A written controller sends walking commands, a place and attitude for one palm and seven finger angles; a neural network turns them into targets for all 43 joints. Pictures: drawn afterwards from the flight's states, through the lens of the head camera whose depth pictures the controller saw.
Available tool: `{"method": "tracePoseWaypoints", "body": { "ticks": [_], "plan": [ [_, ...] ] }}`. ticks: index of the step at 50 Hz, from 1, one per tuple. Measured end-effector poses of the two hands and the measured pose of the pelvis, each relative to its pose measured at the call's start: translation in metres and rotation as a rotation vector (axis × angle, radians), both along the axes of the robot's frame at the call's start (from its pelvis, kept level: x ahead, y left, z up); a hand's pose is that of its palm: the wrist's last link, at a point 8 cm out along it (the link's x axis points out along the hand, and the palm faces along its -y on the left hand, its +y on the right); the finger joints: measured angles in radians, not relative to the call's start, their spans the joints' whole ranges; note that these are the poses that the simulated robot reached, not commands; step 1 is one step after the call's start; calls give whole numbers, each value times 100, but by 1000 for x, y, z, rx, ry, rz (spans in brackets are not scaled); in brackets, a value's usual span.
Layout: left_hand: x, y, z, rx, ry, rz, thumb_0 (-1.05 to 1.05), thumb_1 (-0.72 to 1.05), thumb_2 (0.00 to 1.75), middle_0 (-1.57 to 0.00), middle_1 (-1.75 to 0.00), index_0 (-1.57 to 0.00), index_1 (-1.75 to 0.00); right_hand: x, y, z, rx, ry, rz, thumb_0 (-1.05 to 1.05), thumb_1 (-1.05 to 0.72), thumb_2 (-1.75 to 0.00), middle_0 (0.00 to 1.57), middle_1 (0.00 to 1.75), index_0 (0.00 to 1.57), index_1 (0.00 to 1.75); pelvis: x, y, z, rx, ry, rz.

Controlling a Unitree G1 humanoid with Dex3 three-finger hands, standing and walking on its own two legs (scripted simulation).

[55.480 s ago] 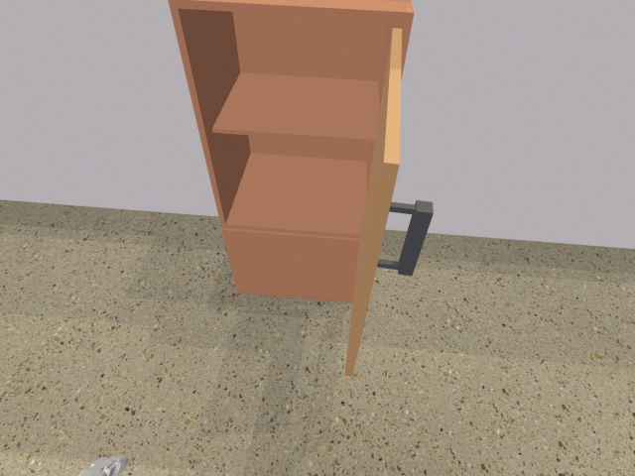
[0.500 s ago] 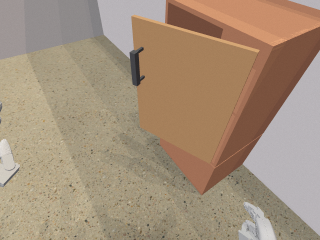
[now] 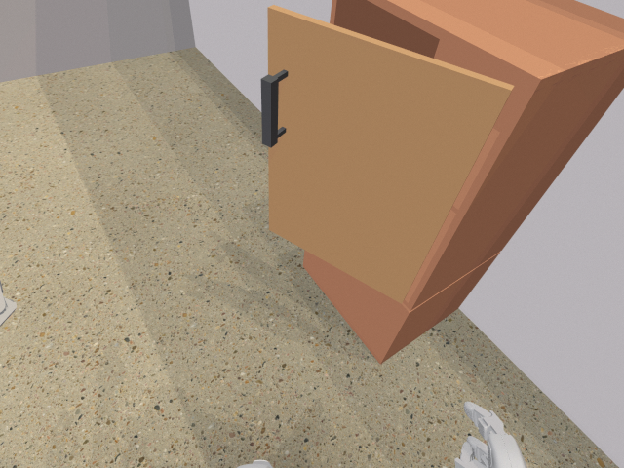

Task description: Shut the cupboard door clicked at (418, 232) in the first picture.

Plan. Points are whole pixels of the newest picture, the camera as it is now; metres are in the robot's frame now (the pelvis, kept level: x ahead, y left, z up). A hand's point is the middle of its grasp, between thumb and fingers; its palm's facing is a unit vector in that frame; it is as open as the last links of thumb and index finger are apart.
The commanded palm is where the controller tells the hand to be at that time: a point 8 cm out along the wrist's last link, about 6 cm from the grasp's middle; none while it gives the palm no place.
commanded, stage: step back with the hand held close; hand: left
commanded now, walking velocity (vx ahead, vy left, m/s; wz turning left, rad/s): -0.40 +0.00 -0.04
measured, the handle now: (276, 108) +0.74 +0.13 +0.06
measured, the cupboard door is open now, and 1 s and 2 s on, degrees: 23 23 23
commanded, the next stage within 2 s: stop stepping back and stand still in 0.46 s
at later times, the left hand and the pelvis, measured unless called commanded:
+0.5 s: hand out of the picture +0.10 +0.26 +0.18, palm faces +0.52 -0.77 -0.37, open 7.4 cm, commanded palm +0.02 +0.29 +0.19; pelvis -0.11 -0.02 +0.01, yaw +3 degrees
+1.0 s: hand out of the picture -0.01 +0.28 +0.17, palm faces +0.55 -0.78 -0.28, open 7.4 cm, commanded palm -0.09 +0.31 +0.19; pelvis -0.22 +0.00 +0.00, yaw +1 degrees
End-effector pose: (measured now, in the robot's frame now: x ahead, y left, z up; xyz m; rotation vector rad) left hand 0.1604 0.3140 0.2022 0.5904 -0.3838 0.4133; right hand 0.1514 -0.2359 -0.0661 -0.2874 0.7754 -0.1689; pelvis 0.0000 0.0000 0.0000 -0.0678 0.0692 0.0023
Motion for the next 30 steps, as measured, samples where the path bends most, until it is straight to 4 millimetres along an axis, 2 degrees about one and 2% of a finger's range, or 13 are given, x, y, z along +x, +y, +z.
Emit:
{"method": "tracePoseWaypoints", "body": {
  "ticks": [3,7,10,13,16,19,21,24,26,30],
  "plan": [
    [-1,-11,-6,-35,12,-35,1,89,90,-21,-31,-21,-30,1,2,4,8,-16,26,1,-90,-90,21,30,21,30,-13,-5,2,8,25,-21],
    [-6,-37,-12,-65,54,-126,1,89,90,-20,-31,-21,-30,-6,-1,7,21,-46,47,1,-90,-90,21,30,21,30,-39,-13,4,4,22,-28],
    [-23,-55,-5,-33,82,-193,1,89,90,-21,-31,-21,-30,-20,-7,11,40,-76,36,1,-90,-90,21,30,21,30,-56,-21,4,-1,3,-21],
    [-51,-62,9,42,87,-210,1,89,90,-21,-31,-22,-30,-38,-16,16,48,-97,13,1,-90,-90,21,30,21,30,-67,-29,4,-1,-18,-9],
    [-80,-57,20,78,61,-153,1,89,89,-21,-31,-22,-30,-59,-28,18,36,-78,-9,1,-90,-90,21,30,21,30,-73,-34,7,30,-33,-3],
    [-100,-42,22,30,21,-35,1,89,89,-22,-31,-22,-30,-80,-39,18,2,-15,-31,1,-90,-90,21,30,21,30,-75,-33,14,68,-28,-18],
    [-106,-30,15,-33,9,42,1,89,90,-21,-31,-22,-30,-92,-43,16,-24,20,-35,1,-90,-90,20,30,21,30,-81,-30,16,74,-23,-9],
    [-106,-19,-4,-118,28,92,1,89,90,-21,-31,-21,-30,-105,-44,5,-58,54,-25,1,-90,-90,20,30,20,30,-100,-20,10,47,-17,35],
    [-107,-18,-17,-140,74,76,1,89,90,-20,-31,-21,-30,-115,-39,-2,-55,76,-35,1,-90,-90,20,30,20,30,-117,-15,8,48,-15,50],
    [-124,-24,-29,-92,199,-18,1,90,90,-20,-30,-21,-30,-138,-21,4,3,48,-63,1,-90,-90,20,30,20,30,-146,-13,10,65,-19,4]
  ]
}}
